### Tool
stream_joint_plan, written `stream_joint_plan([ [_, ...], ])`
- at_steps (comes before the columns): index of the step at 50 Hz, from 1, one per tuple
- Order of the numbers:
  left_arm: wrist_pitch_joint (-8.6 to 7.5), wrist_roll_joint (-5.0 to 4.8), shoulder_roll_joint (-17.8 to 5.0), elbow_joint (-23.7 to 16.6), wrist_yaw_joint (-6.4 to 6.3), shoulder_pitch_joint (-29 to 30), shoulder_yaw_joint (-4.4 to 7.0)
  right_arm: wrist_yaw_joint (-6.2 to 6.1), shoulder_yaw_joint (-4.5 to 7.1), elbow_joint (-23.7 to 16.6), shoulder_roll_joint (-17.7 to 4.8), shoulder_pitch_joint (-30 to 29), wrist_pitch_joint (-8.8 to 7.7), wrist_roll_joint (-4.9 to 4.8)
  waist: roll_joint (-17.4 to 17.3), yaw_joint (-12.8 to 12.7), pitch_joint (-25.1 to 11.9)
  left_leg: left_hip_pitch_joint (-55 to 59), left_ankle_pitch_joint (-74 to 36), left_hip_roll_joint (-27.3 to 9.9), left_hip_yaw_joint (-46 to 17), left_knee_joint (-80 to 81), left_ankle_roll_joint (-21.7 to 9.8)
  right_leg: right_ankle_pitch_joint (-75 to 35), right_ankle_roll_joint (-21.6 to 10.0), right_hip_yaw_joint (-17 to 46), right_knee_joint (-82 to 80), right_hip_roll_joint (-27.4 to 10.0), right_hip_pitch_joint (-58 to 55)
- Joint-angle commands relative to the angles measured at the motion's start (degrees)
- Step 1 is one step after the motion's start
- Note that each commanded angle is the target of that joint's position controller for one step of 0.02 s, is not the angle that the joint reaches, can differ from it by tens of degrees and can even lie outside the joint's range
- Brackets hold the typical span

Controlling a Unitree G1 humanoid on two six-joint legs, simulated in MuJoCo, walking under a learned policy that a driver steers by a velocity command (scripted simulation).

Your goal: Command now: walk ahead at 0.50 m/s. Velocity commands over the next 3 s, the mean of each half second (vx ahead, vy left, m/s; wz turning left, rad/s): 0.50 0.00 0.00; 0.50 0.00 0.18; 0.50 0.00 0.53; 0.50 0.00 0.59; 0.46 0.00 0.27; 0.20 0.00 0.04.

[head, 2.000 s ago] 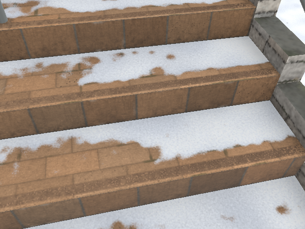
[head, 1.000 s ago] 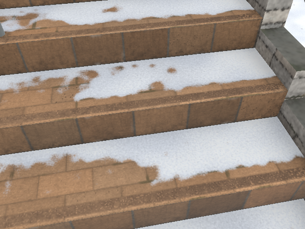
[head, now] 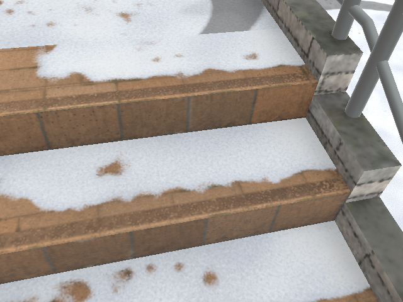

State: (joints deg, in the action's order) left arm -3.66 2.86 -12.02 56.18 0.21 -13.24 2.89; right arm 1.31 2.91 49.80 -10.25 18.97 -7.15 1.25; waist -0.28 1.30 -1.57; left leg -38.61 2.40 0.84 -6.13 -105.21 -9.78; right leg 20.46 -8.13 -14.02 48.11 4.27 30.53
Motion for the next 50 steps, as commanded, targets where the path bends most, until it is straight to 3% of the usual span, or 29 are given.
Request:
stream_joint_plan([
  [1,-1.49,4.66,6.3,4.9,4.24,-7.6,-3.24,3.71,-2.52,-4.7,2.6,-3.4,3.35,-0.14,-3.1,0.1,4.1,-30.7,-4.7,1.7,-11.5,-18.0,-9.4,-7.5,-5.8,31.1,-27.2,-16.5,-8.2],
  [3,-2.78,2.72,4.9,3.5,4.88,-2.7,-3.47,4.21,-2.89,-5.0,2.0,-1.2,3.74,0.70,-0.4,5.4,0.7,-32.0,-0.7,0.5,-6.3,-15.4,-10.0,-10.7,-4.6,19.0,-29.3,-12.6,-5.9],
  [4,-3.08,3.45,4.4,3.6,4.49,-4.0,-3.72,3.91,-3.07,-5.4,0.4,-3.5,3.52,-0.38,4.2,4.5,-1.5,-35.8,4.5,0.6,-2.5,-24.8,-8.3,-11.4,-5.9,18.1,-30.6,-12.1,-6.9],
  [9,-2.07,6.75,2.4,8.6,3.70,-18.7,-5.31,2.82,-5.86,-12.1,0.5,-21.9,4.37,0.32,0.0,-0.9,-2.1,-44.4,-4.0,-5.6,4.6,-8.1,-5.2,-12.4,-2.1,17.0,-32.6,-11.0,-13.6],
  [10,-4.51,-4.09,0.4,9.4,0.77,-17.7,-3.67,-0.98,-7.54,-16.4,8.8,-29.8,4.35,-0.17,1.0,-1.8,8.7,-40.5,10.9,-4.0,13.5,-5.5,2.2,-11.2,0.2,17.6,-38.1,-11.4,-8.2],
  [11,-5.03,-5.45,-0.1,8.9,-1.41,-19.9,-3.72,-1.74,-7.69,-17.0,5.4,-31.9,4.34,-0.36,-1.2,-3.8,7.9,-31.8,12.7,-6.1,16.1,5.3,4.8,-18.7,0.0,19.9,-43.7,-12.5,-6.6],
  [13,-4.76,-4.34,-4.3,8.1,-3.58,-20.4,-1.70,-2.07,-7.23,-17.7,4.6,-30.4,4.64,-0.55,0.9,-4.1,3.2,-18.5,16.3,-7.1,16.3,20.4,5.0,-36.7,-1.3,16.9,-47.1,-14.7,-16.9],
  [15,-3.73,-3.42,-6.3,7.2,-3.70,-19.8,-1.04,-2.66,-7.24,-13.7,6.0,-21.2,5.04,-1.40,7.4,-1.1,-4.1,-4.4,23.5,-0.1,21.1,31.5,2.0,-77.7,-0.7,8.6,-37.7,-13.6,-26.3],
  [17,-3.68,-2.05,-8.6,4.9,-2.31,-19.0,-0.15,-3.10,-4.43,-10.1,0.5,-9.2,4.35,-2.22,13.5,5.1,-10.5,7.3,29.5,6.1,21.1,41.9,0.4,-103.7,-1.8,9.8,-21.2,-18.0,-35.1],
  [18,-4.16,-2.72,-8.3,3.0,-1.06,-14.0,0.23,-3.32,-2.74,-7.4,-3.5,-0.6,3.73,-1.30,15.4,9.9,-14.4,18.4,25.5,3.4,13.0,46.6,-1.4,-97.3,-0.5,8.9,-7.8,-16.5,-30.0],
  [19,-4.59,-3.83,-4.3,-1.2,0.71,-13.8,0.25,-4.26,-0.12,-4.3,-10.2,7.3,3.87,0.23,2.1,10.1,-18.2,33.1,35.0,-10.3,-16.7,59.0,-8.4,-75.2,2.5,8.0,14.8,-8.3,-5.6],
  [20,-4.57,-1.53,-3.4,-3.2,2.38,-7.9,0.88,-4.66,1.53,-4.0,-13.5,6.4,5.12,0.81,-13.0,11.0,-20.4,32.5,47.0,-17.6,-47.8,88.1,-12.9,-13.4,3.4,13.0,41.6,2.2,5.0],
  [21,-4.62,0.38,0.1,-6.4,3.22,-9.6,0.95,-4.05,1.77,-4.3,-12.1,-2.3,4.92,0.26,-10.3,3.8,-13.9,27.7,51.8,-19.4,-46.0,90.0,-11.0,-12.7,2.8,21.3,55.4,-2.1,13.1],
  [23,-3.43,0.56,2.2,-11.7,2.28,-2.7,0.24,-3.10,0.45,0.7,-3.6,-3.7,2.97,0.65,4.6,-0.2,0.6,12.9,45.5,-17.5,-29.2,84.5,-4.6,-15.9,1.7,18.9,56.2,-5.4,19.9],
  [25,-1.20,-0.57,6.3,-12.5,0.84,-5.5,-1.02,-2.39,-1.06,5.2,3.3,-2.3,0.87,1.58,3.9,-4.4,2.8,9.5,29.4,-13.8,-16.0,82.7,-1.1,-15.1,0.9,19.8,61.1,-4.6,22.2],
  [29,1.06,-0.75,7.5,-16.3,0.55,-1.9,-2.45,-0.90,-0.71,8.9,0.9,2.0,-0.12,-0.48,-0.1,-6.0,4.6,12.5,24.1,-10.4,-3.5,86.2,0.8,-14.3,1.6,17.7,53.7,-6.2,31.1],
  [30,0.71,-2.35,0.3,-14.7,3.95,5.7,-2.14,1.83,-1.51,7.5,1.4,0.7,1.69,6.41,-3.1,0.1,-1.8,16.7,11.2,-8.8,-1.9,85.7,-0.5,-18.8,-4.7,21.4,59.3,-4.6,36.8],
  [31,0.29,-1.55,0.9,-13.9,4.85,4.7,-1.94,2.75,-1.72,9.5,0.2,3.7,2.35,6.91,-4.3,-2.0,0.4,19.6,7.3,-9.6,-3.2,85.5,-0.8,-21.8,-6.1,20.5,62.0,-5.5,43.5],
  [32,0.66,-0.51,9.1,-16.4,0.89,3.1,-3.08,0.43,-0.57,9.1,-1.2,6.6,0.38,-1.17,-2.6,-4.9,2.7,19.3,11.1,-10.6,-0.6,87.4,0.5,-16.5,-0.3,12.6,58.2,-5.7,38.6],
  [33,0.15,-0.63,5.1,-14.4,4.43,10.8,-4.84,1.32,-2.86,13.6,1.4,17.2,2.36,7.12,-5.6,2.8,-2.1,28.3,4.6,-9.8,-5.4,85.3,-3.0,-16.8,-6.2,17.2,73.8,-4.5,52.7],
  [35,-0.59,-1.00,5.8,-16.1,4.24,14.5,-5.96,1.88,-3.33,16.2,1.1,19.9,3.43,8.76,-2.3,1.6,3.0,39.3,6.7,-14.5,-8.6,85.8,-4.2,-12.8,-8.3,20.9,74.2,-5.8,70.0],
  [39,0.79,-0.87,4.1,-21.1,3.45,30.9,-6.85,3.20,-5.88,20.5,3.1,24.8,2.61,7.60,-2.7,4.4,4.5,29.5,8.5,-11.3,-5.4,94.2,-4.1,-19.7,-7.5,10.3,55.4,-11.2,60.8],
  [41,3.38,-0.50,6.1,-23.2,4.00,38.1,-7.74,5.15,-6.29,16.0,3.2,16.4,1.91,4.55,-7.6,2.9,2.7,5.9,-4.8,-11.4,0.4,103.3,-5.2,-19.0,-4.3,5.5,45.6,-11.0,28.3],
  [45,5.21,-0.37,1.6,-19.3,5.64,30.9,-5.43,5.65,-3.57,16.5,-9.3,18.8,-0.84,0.26,-12.0,-2.9,-2.0,30.6,-71.0,-15.4,2.2,91.4,-6.4,-0.6,0.8,1.1,21.2,-0.2,13.4],
  [46,4.20,-0.66,-0.1,-18.0,4.99,26.4,-4.45,5.38,-1.98,16.7,-11.8,17.9,-0.94,0.05,-11.5,-4.3,-5.3,37.4,-79.5,-15.3,3.3,85.8,-4.5,0.8,0.5,1.8,11.7,0.9,7.2],
  [47,3.81,0.13,-2.4,-15.3,3.71,14.2,-2.90,5.33,-0.46,16.1,-12.3,15.7,-0.60,2.05,-10.6,-8.3,-12.9,33.8,-79.8,-14.4,2.4,73.3,-0.2,-10.5,-0.9,8.9,8.5,-0.8,-9.0],
  [48,2.29,-3.07,-4.8,-11.7,2.72,2.6,-3.14,5.58,-2.60,14.3,-3.7,23.0,-1.47,5.16,6.4,-6.5,-32.7,11.6,-55.9,-8.4,-2.5,55.5,2.3,-20.6,-12.4,34.2,2.3,-13.3,-42.1],
  [49,1.99,0.57,-6.5,-5.1,0.63,-16.4,-1.94,5.79,-3.54,13.1,3.4,17.3,-0.35,2.95,15.7,-13.4,-34.2,-3.6,6.9,3.9,-7.7,29.7,4.1,-11.0,-19.1,60.5,-16.7,-24.3,-50.2],
  [50,-0.24,1.35,-7.1,-2.2,-0.15,-16.8,-1.41,5.95,-0.86,13.0,-0.4,9.0,0.35,0.13,10.6,-13.9,-17.6,-13.5,-0.2,2.7,-14.0,5.8,4.0,0.8,-13.5,63.1,-21.2,-23.8,-32.9],
])
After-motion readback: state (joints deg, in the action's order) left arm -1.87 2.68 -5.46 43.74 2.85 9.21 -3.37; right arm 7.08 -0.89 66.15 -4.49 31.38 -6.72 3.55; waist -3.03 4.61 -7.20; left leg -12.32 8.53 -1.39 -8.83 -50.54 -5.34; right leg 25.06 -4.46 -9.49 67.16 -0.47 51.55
